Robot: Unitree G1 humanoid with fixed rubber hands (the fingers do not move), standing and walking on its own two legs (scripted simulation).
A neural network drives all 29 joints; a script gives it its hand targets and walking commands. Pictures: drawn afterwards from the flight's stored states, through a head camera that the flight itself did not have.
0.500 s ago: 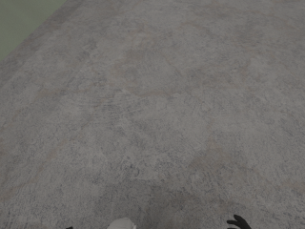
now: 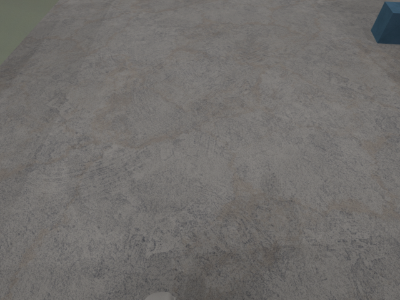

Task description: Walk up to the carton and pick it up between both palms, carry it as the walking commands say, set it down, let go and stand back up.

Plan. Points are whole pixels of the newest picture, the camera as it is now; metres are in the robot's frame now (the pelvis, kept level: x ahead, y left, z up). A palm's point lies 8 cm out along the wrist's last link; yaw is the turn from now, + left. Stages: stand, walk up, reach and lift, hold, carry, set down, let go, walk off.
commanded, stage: walk up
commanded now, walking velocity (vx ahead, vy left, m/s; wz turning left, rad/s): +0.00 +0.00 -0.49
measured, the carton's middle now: (395, 23) +2.66 -1.82 -0.61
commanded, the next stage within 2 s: none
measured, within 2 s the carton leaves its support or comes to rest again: neither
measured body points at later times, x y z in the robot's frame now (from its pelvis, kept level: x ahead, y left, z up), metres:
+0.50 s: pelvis +0.10 -0.05 +0.02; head +0.08 -0.03 +0.46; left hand +0.27 +0.16 -0.12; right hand +0.00 -0.30 -0.11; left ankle +0.02 +0.11 -0.72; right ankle +0.12 -0.22 -0.68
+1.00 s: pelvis +0.32 -0.16 -0.01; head +0.34 -0.13 +0.44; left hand +0.41 +0.06 -0.17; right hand +0.35 -0.44 -0.10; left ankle +0.43 -0.09 -0.72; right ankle +0.19 -0.24 -0.68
